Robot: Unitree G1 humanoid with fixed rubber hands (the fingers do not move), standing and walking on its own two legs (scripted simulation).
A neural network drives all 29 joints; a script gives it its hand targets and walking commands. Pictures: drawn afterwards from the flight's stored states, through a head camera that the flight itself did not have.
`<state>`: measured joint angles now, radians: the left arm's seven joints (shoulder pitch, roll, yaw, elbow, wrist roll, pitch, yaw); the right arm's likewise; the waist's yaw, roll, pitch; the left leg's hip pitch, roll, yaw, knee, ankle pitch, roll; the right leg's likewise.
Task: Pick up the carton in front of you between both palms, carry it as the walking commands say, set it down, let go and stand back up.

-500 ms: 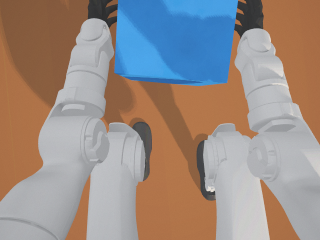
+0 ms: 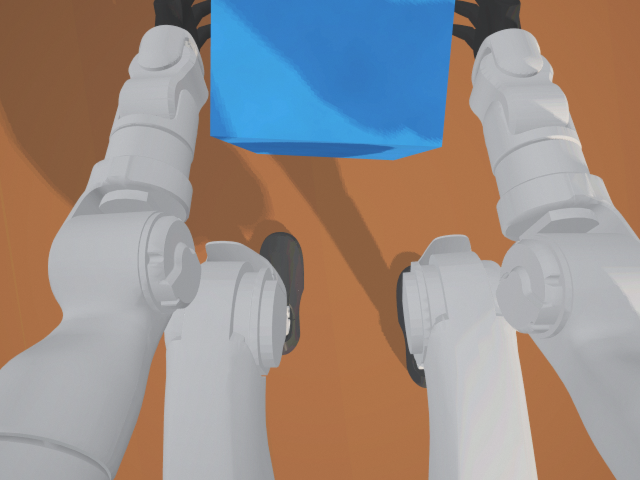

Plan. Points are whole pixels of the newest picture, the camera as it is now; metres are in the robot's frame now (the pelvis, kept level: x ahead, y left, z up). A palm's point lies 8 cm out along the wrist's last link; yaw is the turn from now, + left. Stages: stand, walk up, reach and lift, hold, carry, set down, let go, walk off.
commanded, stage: set down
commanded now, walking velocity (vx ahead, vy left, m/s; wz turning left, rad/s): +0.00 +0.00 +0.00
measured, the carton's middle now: (329, 65) +0.51 +0.04 -0.23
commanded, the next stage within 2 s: let go in 1.70 s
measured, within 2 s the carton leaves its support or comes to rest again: rests again in 0.18 s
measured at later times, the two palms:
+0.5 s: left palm (172, 54) +0.51 +0.20 -0.17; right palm (512, 50) +0.51 -0.15 -0.18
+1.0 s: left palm (102, 18) +0.51 +0.21 -0.07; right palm out of the picture +0.53 -0.17 -0.06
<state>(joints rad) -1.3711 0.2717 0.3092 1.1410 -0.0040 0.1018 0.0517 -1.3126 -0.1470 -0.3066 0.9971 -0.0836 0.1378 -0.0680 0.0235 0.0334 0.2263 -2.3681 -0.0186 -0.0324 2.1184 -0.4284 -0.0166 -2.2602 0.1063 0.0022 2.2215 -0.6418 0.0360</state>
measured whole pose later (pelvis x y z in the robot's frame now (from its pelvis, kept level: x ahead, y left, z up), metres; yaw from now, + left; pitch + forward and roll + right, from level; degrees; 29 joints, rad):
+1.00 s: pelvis +0.01 +0.00 +0.06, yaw +1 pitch +43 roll -1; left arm -1.13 0.30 0.22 0.91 -0.12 0.08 0.08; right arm -1.13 -0.27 -0.17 0.88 0.13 0.10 -0.10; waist 0.01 -0.01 0.07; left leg -2.22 -0.02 -0.04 1.93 -0.46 -0.03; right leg -2.13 0.10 0.01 2.03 -0.65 0.02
